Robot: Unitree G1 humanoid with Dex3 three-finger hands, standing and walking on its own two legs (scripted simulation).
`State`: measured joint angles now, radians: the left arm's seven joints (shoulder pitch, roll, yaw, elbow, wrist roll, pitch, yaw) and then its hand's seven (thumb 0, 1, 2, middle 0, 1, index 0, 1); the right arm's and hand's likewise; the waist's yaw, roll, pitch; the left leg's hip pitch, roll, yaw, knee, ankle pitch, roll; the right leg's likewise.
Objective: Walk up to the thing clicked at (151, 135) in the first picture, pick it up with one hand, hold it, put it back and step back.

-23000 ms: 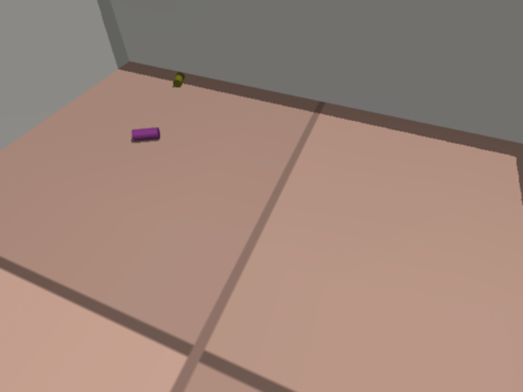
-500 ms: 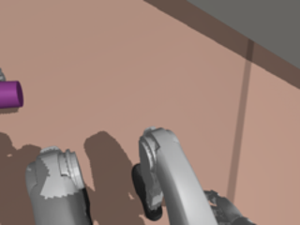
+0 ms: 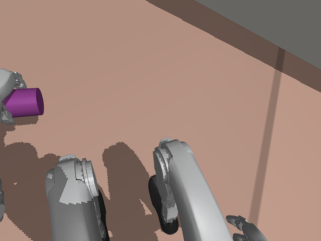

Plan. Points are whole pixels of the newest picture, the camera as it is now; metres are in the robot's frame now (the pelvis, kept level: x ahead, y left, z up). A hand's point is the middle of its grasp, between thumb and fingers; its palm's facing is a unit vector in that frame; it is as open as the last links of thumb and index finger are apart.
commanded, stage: lift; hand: left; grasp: from above
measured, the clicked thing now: (4, 104) +0.47 +0.32 -0.17
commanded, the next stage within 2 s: hold in 1.40 s
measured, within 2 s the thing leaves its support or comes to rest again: neither
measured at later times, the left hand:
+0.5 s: hand out of the picture +0.39 +0.31 +0.03, palm faces -0.45 -0.08 -0.89, open 9.5 cm
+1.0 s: hand out of the picture +0.34 +0.30 +0.22, palm faces -0.46 -0.09 -0.88, open 9.7 cm
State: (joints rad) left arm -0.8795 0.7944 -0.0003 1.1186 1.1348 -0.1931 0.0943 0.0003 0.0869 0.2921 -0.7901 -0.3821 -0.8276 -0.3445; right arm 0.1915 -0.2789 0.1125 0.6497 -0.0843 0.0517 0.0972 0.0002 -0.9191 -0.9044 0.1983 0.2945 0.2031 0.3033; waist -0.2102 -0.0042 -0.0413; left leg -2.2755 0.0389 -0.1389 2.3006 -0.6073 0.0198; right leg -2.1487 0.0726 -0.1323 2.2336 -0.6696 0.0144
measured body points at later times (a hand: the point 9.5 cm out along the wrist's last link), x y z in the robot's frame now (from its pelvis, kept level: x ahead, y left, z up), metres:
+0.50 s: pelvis +0.00 +0.00 +0.12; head +0.17 +0.06 +0.53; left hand +0.40 +0.32 +0.08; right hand +0.14 -0.25 +0.00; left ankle +0.10 +0.12 -0.32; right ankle +0.10 -0.11 -0.32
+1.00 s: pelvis +0.04 +0.01 +0.30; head +0.12 +0.04 +0.74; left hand +0.36 +0.30 +0.27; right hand +0.17 -0.24 +0.19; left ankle +0.09 +0.12 -0.32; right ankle +0.10 -0.11 -0.32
